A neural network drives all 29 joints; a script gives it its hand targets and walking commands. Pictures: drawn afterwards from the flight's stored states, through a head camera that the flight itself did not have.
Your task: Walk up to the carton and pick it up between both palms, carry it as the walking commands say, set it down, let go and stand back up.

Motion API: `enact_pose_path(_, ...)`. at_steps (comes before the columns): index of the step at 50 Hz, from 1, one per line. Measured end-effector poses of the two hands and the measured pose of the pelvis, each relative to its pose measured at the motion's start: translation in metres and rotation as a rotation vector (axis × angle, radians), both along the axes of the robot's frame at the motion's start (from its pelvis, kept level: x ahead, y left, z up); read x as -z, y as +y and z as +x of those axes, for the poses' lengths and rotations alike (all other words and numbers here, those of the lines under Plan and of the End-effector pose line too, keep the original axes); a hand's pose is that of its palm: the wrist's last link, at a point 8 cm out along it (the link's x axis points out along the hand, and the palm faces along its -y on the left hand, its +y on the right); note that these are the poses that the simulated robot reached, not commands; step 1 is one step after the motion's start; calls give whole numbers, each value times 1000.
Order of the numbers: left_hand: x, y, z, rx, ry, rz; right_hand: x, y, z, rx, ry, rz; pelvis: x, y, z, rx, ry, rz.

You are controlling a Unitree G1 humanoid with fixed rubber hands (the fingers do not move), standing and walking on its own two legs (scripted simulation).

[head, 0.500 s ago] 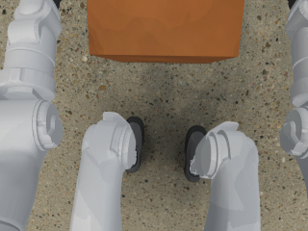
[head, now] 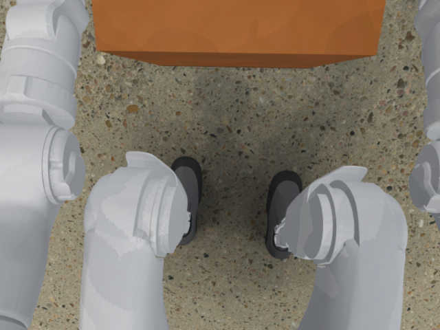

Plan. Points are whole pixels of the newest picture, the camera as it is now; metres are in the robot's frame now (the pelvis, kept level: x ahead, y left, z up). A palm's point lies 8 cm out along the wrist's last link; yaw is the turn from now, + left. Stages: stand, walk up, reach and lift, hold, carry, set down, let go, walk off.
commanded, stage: reach and lift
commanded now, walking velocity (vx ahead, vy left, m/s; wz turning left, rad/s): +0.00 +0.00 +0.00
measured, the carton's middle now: out of the picture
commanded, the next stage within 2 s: none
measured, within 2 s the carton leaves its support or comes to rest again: leaves its support in 1.52 s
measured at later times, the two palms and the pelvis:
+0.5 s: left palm out of the picture +0.54 +0.22 -0.15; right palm out of the picture +0.57 -0.17 -0.15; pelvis +0.00 +0.00 +0.01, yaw +0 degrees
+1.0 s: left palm out of the picture +0.54 +0.21 -0.15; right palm out of the picture +0.57 -0.17 -0.15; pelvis -0.01 +0.00 +0.02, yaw +0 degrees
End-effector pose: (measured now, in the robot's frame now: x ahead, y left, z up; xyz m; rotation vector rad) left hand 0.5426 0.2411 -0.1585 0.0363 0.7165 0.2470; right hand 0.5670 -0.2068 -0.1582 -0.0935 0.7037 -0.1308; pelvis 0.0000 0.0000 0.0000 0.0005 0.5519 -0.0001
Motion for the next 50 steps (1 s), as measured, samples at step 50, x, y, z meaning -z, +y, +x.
enact_pose_path(50, -6, -32, 2, 59, 24, -49, -7, 40, 0, -44, 27, 48, -17, -1, -8, -8, 22, -5)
